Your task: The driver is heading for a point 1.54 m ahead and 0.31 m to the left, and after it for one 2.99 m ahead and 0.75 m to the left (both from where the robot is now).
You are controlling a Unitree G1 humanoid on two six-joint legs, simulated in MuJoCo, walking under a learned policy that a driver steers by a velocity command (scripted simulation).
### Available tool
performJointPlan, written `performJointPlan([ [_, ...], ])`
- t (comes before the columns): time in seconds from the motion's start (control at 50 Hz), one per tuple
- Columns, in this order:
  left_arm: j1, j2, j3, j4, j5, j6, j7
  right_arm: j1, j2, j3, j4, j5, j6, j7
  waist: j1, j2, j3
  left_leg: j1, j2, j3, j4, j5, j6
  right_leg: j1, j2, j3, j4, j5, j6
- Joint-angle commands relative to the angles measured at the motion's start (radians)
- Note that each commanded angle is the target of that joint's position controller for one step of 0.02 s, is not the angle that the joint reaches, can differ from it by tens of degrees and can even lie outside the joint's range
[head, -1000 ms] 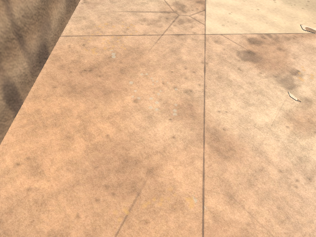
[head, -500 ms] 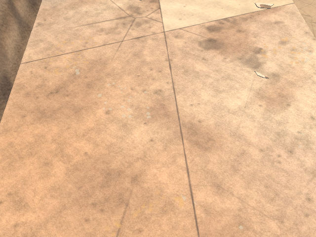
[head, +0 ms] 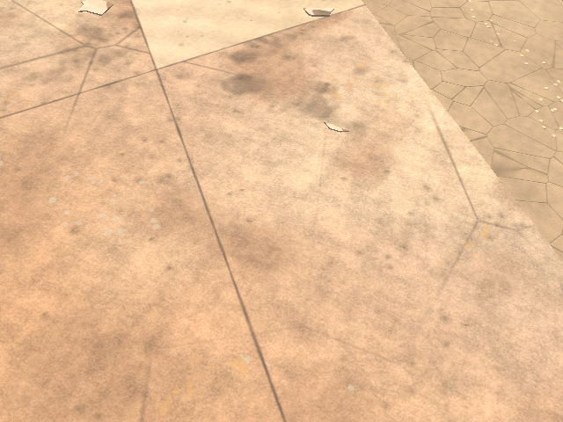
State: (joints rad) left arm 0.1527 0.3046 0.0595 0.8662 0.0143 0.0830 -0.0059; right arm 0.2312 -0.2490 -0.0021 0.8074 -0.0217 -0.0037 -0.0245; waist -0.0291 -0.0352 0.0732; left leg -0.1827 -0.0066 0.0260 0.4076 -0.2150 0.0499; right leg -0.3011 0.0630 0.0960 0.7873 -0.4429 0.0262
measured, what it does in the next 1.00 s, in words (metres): walks ahead, turning left: right foot, then left foot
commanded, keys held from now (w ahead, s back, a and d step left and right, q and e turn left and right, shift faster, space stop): q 0.10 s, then w+q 0.52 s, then e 0.38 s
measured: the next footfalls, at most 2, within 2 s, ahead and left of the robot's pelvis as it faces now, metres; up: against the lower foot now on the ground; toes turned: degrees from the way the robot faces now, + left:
right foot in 0.10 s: +0.01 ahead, -0.12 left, +0.00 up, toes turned +5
left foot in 0.48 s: +0.11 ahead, +0.16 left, +0.00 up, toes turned +19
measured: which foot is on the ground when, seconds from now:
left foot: down 0.00-0.10, up 0.12-0.46, down 0.48-0.96, up 0.98-1.00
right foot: up 0.00-0.08, down 0.10-0.50, up 0.52-0.94, down 0.96-1.00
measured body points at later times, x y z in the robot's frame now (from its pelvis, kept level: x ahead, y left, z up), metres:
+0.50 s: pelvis +0.06 +0.05 -0.02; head +0.07 +0.08 +0.43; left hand +0.00 +0.33 -0.16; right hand +0.28 -0.18 -0.11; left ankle +0.08 +0.14 -0.75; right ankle -0.02 -0.12 -0.74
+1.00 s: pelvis +0.25 +0.14 -0.03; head +0.29 +0.14 +0.42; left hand +0.28 +0.41 -0.15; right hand +0.38 -0.10 -0.17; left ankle +0.09 +0.15 -0.70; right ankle +0.36 +0.12 -0.75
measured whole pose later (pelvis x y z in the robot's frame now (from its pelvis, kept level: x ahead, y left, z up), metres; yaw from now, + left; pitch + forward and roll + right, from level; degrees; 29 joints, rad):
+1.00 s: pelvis +0.25 +0.14 -0.03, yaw +17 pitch -1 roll +1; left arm 0.19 0.24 0.02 0.85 0.02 -0.05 -0.02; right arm 0.27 -0.24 -0.02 0.89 -0.02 -0.03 -0.03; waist 0.00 0.00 0.09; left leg -0.14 -0.10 0.05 0.88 -0.49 0.05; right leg -0.42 0.08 -0.07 0.56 -0.13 -0.13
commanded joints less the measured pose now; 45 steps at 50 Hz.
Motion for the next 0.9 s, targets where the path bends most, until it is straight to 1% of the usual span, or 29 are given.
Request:
performJointPlan([
  [0.02, 0.018, 0.051, -0.003, -0.025, -0.006, -0.006, 0.029, 0.019, -0.179, -0.038, -0.010, -0.003, -0.004, 0.016, 0.005, 0.241, -0.071, 0.085, 0.187, -0.240, -0.059, 0.453, 0.145, 0.059, 0.012, -0.093, -0.238, 0.018, -0.013],
  [0.06, 0.073, 0.059, -0.003, -0.001, -0.009, -0.021, 0.045, 0.017, -0.208, -0.052, 0.004, 0.011, 0.004, 0.023, 0.044, 0.203, -0.078, 0.058, 0.185, -0.269, -0.007, 0.536, 0.112, 0.157, 0.001, -0.096, -0.451, 0.219, -0.032],
  [0.08, 0.090, 0.085, 0.002, 0.005, -0.004, -0.035, 0.052, 0.020, -0.206, -0.054, 0.003, 0.017, 0.002, 0.023, 0.049, 0.173, -0.103, 0.000, 0.179, -0.282, 0.009, 0.486, 0.077, 0.254, -0.047, -0.047, -0.508, 0.320, -0.045],
  [0.1, 0.106, 0.131, 0.009, 0.003, 0.012, -0.051, 0.060, 0.016, -0.173, -0.047, -0.013, 0.026, -0.005, 0.026, 0.044, 0.095, -0.150, -0.097, 0.148, -0.258, 0.055, 0.349, 0.041, 0.371, -0.161, 0.041, -0.494, 0.360, -0.070],
  [0.12, 0.073, 0.194, 0.022, 0.004, 0.008, -0.055, 0.057, 0.006, -0.098, -0.030, -0.036, 0.035, -0.002, 0.026, 0.019, -0.107, -0.134, -0.213, 0.003, -0.122, 0.135, -0.017, 0.010, 0.363, -0.286, 0.159, -0.497, 0.415, -0.148],
  [0.14, 0.073, 0.185, 0.029, 0.004, 0.007, -0.057, 0.048, -0.013, -0.123, -0.036, -0.030, 0.016, 0.012, 0.016, 0.065, -0.179, -0.115, -0.246, -0.048, -0.033, 0.314, -0.300, 0.012, 0.307, -0.378, 0.217, -0.532, 0.256, -0.234],
  [0.16, 0.090, 0.150, 0.024, -0.002, 0.019, -0.063, 0.042, -0.053, -0.164, -0.053, -0.036, 0.003, 0.024, 0.016, 0.093, -0.142, -0.050, -0.341, -0.029, -0.046, 0.495, -0.355, 0.016, 0.275, -0.407, 0.259, -0.602, 0.073, -0.276],
  [0.18, 0.067, 0.116, 0.014, -0.009, 0.022, -0.066, 0.041, -0.048, -0.169, -0.064, -0.031, -0.001, 0.031, 0.024, 0.073, -0.099, 0.003, -0.389, -0.002, -0.073, 0.572, -0.317, 0.016, 0.238, -0.384, 0.241, -0.643, -0.064, -0.269],
  [0.2, 0.049, 0.092, 0.006, -0.014, 0.017, -0.072, 0.044, -0.034, -0.158, -0.068, -0.028, -0.003, 0.033, 0.038, 0.053, -0.112, 0.048, -0.430, 0.018, -0.085, 0.589, -0.263, 0.012, 0.233, -0.356, 0.207, -0.672, -0.104, -0.246],
  [0.22, 0.050, 0.088, 0.005, -0.012, 0.014, -0.083, 0.048, -0.034, -0.146, -0.068, -0.031, -0.007, 0.031, 0.051, 0.047, -0.120, 0.059, -0.456, 0.028, -0.085, 0.590, -0.217, 0.003, 0.258, -0.337, 0.171, -0.683, -0.078, -0.232],
  [0.28, 0.091, 0.094, 0.010, -0.004, 0.017, -0.116, 0.043, -0.065, -0.117, -0.065, -0.036, -0.009, 0.022, 0.073, 0.066, -0.081, 0.031, -0.458, 0.036, -0.043, 0.526, -0.154, -0.030, 0.319, -0.317, 0.069, -0.671, 0.064, -0.219],
  [0.32, 0.104, 0.108, 0.016, -0.001, 0.019, -0.131, 0.035, -0.103, -0.102, -0.061, -0.058, -0.010, 0.023, 0.087, 0.074, -0.086, 0.024, -0.413, 0.049, -0.022, 0.442, -0.133, -0.037, 0.299, -0.323, 0.018, -0.662, 0.092, -0.214],
  [0.38, 0.115, 0.141, 0.028, -0.002, 0.023, -0.143, 0.021, -0.153, -0.104, -0.059, -0.094, -0.006, 0.028, 0.106, 0.081, -0.107, 0.034, -0.308, 0.051, 0.022, 0.318, -0.148, -0.017, 0.225, -0.334, -0.045, -0.645, 0.084, -0.202],
  [0.42, 0.121, 0.162, 0.037, -0.004, 0.023, -0.146, 0.012, -0.152, -0.116, -0.062, -0.107, -0.003, 0.026, 0.110, 0.074, -0.105, 0.034, -0.232, 0.033, 0.062, 0.260, -0.146, 0.008, 0.188, -0.344, -0.071, -0.615, 0.095, -0.192],
  [0.44, 0.117, 0.171, 0.041, -0.005, 0.020, -0.144, 0.010, -0.128, -0.119, -0.065, -0.105, -0.005, 0.023, 0.108, 0.055, -0.097, 0.031, -0.180, 0.018, 0.082, 0.225, -0.141, 0.022, 0.165, -0.349, -0.089, -0.577, 0.127, -0.185],
  [0.46, 0.100, 0.175, 0.042, -0.010, 0.013, -0.140, 0.009, -0.063, -0.120, -0.068, -0.087, -0.011, 0.017, 0.104, 0.013, -0.070, 0.014, -0.076, -0.011, 0.104, 0.168, -0.112, 0.038, 0.118, -0.338, -0.132, -0.488, 0.196, -0.169],
  [0.48, 0.101, 0.159, 0.035, -0.015, 0.013, -0.139, 0.007, 0.052, -0.142, -0.082, -0.046, -0.019, 0.007, 0.095, -0.037, -0.005, -0.044, 0.086, -0.055, 0.101, 0.130, -0.112, 0.057, 0.052, -0.299, -0.196, -0.302, 0.328, -0.148],
  [0.5, 0.093, 0.109, 0.017, -0.042, 0.017, -0.139, 0.002, 0.224, -0.222, -0.113, 0.003, -0.025, -0.004, 0.077, -0.111, 0.183, -0.144, 0.283, 0.045, -0.105, 0.014, -0.273, 0.106, -0.091, -0.215, -0.300, 0.039, 0.346, -0.094],
  [0.52, 0.017, 0.016, -0.010, -0.134, 0.029, -0.146, -0.011, 0.298, -0.343, -0.133, -0.005, -0.011, -0.018, 0.066, -0.120, 0.434, -0.166, 0.389, 0.336, -0.711, -0.220, -0.505, 0.215, -0.419, -0.047, -0.249, 0.333, -0.132, -0.044],
  [0.54, -0.018, 0.082, 0.003, -0.128, 0.039, -0.145, -0.013, 0.257, -0.298, -0.118, -0.005, 0.004, -0.016, 0.064, -0.102, 0.240, -0.115, 0.349, 0.351, -0.749, -0.242, -0.470, 0.248, -0.501, -0.085, -0.072, 0.434, -0.102, -0.063],
  [0.56, -0.008, 0.097, 0.006, -0.122, 0.022, -0.154, -0.024, 0.191, -0.263, -0.109, -0.021, 0.003, -0.014, 0.058, -0.058, 0.166, -0.047, 0.272, 0.327, -0.633, -0.211, -0.353, 0.240, -0.500, -0.130, -0.059, 0.431, 0.010, -0.076],
  [0.58, 0.018, 0.099, 0.005, -0.104, 0.014, -0.162, -0.028, 0.139, -0.222, -0.100, -0.035, 0.002, -0.016, 0.055, -0.020, 0.097, -0.009, 0.196, 0.271, -0.518, -0.202, -0.188, 0.209, -0.445, -0.161, -0.059, 0.368, 0.100, -0.076],
  [0.62, 0.063, 0.096, 0.002, -0.076, 0.037, -0.150, -0.028, 0.076, -0.190, -0.087, -0.054, 0.010, -0.029, 0.045, 0.023, 0.101, -0.029, 0.142, 0.186, -0.386, -0.213, 0.054, 0.176, -0.348, -0.174, -0.072, 0.293, 0.177, -0.052],
  [0.66, 0.108, 0.075, -0.002, -0.052, 0.034, -0.127, -0.030, 0.086, -0.169, -0.075, -0.042, 0.016, -0.052, 0.042, 0.050, 0.089, -0.054, 0.141, 0.176, -0.275, -0.190, 0.473, 0.175, -0.307, -0.154, -0.109, 0.285, 0.213, -0.025],
  [0.7, 0.102, 0.051, -0.009, -0.047, 0.027, -0.115, -0.028, 0.114, -0.155, -0.067, -0.016, 0.018, -0.063, 0.038, 0.055, 0.081, -0.058, 0.141, 0.158, -0.173, -0.165, 0.759, 0.154, -0.293, -0.140, -0.137, 0.249, 0.245, -0.011],
  [0.74, 0.047, 0.037, -0.017, -0.060, 0.019, -0.110, -0.028, 0.129, -0.139, -0.057, 0.002, 0.013, -0.061, 0.031, 0.039, 0.101, -0.046, 0.138, 0.137, -0.104, -0.163, 0.845, 0.118, -0.295, -0.125, -0.160, 0.178, 0.295, -0.014],
  [0.82, -0.049, -0.001, -0.039, -0.077, 0.007, -0.115, -0.031, 0.142, -0.110, -0.039, 0.037, 0.004, -0.055, 0.013, -0.004, 0.117, -0.027, 0.145, 0.123, -0.019, -0.157, 0.843, 0.068, -0.211, -0.079, -0.192, -0.075, 0.416, -0.047],
  [0.86, -0.030, 0.008, -0.040, -0.068, 0.009, -0.118, -0.026, 0.143, -0.114, -0.039, 0.054, 0.001, -0.053, 0.001, 0.002, 0.122, -0.038, 0.182, 0.150, -0.007, -0.112, 0.900, 0.058, -0.158, -0.047, -0.189, -0.135, 0.415, -0.072],
  [0.9, 0.053, 0.044, -0.028, -0.046, 0.015, -0.123, -0.021, 0.108, -0.136, -0.046, 0.055, 0.005, -0.047, -0.016, 0.043, 0.127, -0.065, 0.217, 0.172, -0.006, 0.008, 1.050, 0.047, -0.092, -0.008, -0.194, -0.161, 0.337, -0.107],
])
Keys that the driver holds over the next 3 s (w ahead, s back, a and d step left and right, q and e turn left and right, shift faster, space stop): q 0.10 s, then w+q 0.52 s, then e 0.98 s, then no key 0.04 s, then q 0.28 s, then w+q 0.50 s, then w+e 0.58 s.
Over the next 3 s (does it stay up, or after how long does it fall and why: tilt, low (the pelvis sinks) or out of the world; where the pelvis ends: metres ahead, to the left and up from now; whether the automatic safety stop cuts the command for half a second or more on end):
stays up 0.70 0.33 -0.01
